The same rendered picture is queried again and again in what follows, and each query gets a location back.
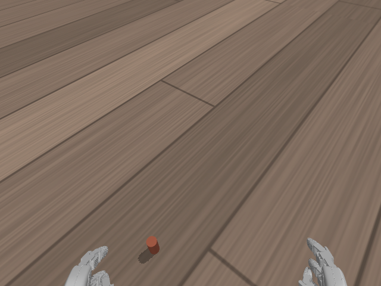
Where can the can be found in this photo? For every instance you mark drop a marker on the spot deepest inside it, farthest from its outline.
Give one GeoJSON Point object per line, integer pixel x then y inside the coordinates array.
{"type": "Point", "coordinates": [152, 244]}

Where can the right robot hand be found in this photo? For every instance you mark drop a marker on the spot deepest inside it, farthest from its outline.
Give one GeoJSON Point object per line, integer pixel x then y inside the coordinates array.
{"type": "Point", "coordinates": [324, 269]}

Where can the left robot hand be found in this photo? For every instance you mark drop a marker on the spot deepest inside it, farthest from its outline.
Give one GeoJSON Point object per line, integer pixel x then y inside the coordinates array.
{"type": "Point", "coordinates": [81, 275]}

